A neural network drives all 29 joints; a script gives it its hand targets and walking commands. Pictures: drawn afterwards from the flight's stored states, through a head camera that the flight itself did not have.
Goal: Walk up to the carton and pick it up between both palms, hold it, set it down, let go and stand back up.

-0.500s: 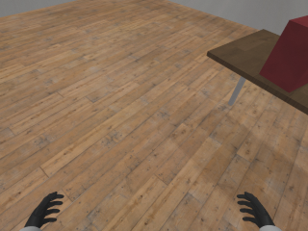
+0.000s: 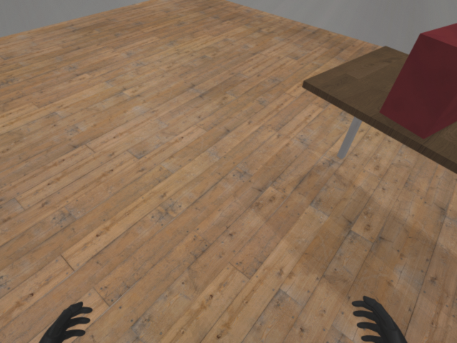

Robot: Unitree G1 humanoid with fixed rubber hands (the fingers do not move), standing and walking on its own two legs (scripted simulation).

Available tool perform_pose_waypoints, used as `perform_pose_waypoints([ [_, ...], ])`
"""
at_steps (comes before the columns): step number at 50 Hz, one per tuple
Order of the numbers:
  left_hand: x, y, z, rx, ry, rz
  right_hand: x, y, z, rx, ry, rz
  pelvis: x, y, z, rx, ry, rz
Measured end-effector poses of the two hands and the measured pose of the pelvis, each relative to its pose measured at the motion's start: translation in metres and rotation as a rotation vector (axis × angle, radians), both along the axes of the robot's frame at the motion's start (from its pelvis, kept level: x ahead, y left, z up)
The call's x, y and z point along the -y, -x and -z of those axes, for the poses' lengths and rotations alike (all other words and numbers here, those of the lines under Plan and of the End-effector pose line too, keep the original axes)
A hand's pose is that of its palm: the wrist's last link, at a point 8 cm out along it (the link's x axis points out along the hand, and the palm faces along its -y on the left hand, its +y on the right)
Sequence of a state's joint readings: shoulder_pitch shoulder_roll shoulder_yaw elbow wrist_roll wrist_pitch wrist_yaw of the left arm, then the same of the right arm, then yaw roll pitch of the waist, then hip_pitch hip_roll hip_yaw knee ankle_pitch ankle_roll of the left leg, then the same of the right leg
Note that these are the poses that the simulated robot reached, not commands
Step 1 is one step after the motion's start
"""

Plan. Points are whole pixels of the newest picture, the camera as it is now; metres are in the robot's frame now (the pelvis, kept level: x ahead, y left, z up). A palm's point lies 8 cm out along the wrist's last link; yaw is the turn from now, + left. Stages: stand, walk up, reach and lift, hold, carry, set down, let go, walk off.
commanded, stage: stand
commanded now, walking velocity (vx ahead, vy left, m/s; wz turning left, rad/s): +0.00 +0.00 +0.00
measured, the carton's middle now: (440, 81) +0.85 -0.67 +0.07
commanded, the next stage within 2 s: none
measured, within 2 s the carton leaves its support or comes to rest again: neither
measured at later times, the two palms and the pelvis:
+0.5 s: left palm out of the picture +0.14 +0.29 -0.07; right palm out of the picture +0.13 -0.30 -0.07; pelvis +0.00 -0.01 +0.01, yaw +0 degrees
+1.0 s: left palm out of the picture +0.12 +0.30 -0.08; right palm out of the picture +0.11 -0.31 -0.08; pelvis +0.00 -0.01 +0.01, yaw +0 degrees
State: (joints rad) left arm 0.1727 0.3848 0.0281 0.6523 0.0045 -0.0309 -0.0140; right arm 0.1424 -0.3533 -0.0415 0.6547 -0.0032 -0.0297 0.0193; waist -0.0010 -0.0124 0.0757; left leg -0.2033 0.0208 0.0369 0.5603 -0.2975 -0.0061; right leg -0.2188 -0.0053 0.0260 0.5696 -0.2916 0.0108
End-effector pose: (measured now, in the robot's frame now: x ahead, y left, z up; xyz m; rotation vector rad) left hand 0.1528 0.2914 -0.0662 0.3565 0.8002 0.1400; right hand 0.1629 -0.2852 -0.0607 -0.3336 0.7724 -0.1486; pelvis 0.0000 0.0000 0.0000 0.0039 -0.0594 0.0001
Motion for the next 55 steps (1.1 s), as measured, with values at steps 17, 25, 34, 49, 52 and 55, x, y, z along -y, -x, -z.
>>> perform_pose_waypoints([
  [17,0.001,0.006,0.002,-0.047,-0.006,-0.011,0.017,0.027,0.007,-0.093,0.021,0.036,0.004,0.002,-0.005,0.0,-0.001,0.001],
  [25,0.0,0.013,0.005,-0.089,-0.008,-0.023,0.017,0.033,0.013,-0.138,0.012,0.041,0.006,0.002,-0.008,-0.005,0.0,-0.001],
  [34,-0.003,0.023,0.011,-0.139,-0.012,-0.05,0.024,0.04,0.015,-0.184,0.028,0.055,0.008,0.0,-0.01,-0.008,0.001,-0.001],
  [49,-0.007,0.035,0.016,-0.2,-0.018,-0.087,0.025,0.054,0.023,-0.254,0.023,0.088,0.009,-0.001,-0.013,-0.004,0.002,0.001],
  [52,-0.007,0.037,0.017,-0.207,-0.016,-0.094,0.025,0.057,0.024,-0.258,0.022,0.095,0.008,-0.001,-0.013,-0.003,0.004,0.002],
  [55,-0.007,0.04,0.018,-0.214,-0.012,-0.101,0.026,0.06,0.024,-0.265,0.025,0.099,0.008,0.0,-0.014,-0.003,0.003,0.002],
])
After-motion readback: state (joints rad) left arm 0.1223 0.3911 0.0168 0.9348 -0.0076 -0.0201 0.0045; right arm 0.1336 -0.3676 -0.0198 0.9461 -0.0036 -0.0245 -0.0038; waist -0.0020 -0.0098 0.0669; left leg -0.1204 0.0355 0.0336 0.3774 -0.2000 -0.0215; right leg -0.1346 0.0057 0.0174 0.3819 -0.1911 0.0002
